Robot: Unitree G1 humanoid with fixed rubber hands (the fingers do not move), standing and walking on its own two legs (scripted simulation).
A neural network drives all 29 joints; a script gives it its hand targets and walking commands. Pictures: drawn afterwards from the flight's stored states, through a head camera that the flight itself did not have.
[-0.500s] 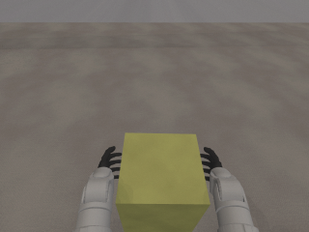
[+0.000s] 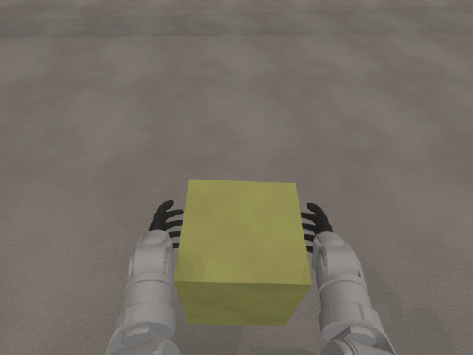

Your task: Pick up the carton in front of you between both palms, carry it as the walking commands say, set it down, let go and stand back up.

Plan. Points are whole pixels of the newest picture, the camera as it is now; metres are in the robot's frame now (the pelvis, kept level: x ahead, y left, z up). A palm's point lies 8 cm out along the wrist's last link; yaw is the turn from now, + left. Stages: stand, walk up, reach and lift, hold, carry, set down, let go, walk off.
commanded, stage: set down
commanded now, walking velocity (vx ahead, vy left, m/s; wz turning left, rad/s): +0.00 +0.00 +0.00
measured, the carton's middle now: (239, 256) +0.34 +0.01 -0.07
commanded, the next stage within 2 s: none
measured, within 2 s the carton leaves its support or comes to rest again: rests again in 1.94 s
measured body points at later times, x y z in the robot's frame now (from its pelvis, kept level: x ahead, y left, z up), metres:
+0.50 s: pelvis -0.04 +0.00 -0.11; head +0.19 +0.01 +0.28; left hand +0.40 +0.16 -0.18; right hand +0.40 -0.14 -0.19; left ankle +0.04 +0.11 -0.73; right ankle +0.02 -0.11 -0.73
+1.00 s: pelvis -0.06 +0.00 -0.24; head +0.24 +0.01 +0.11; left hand +0.43 +0.16 -0.35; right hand +0.45 -0.14 -0.34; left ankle +0.04 +0.11 -0.73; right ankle +0.02 -0.11 -0.73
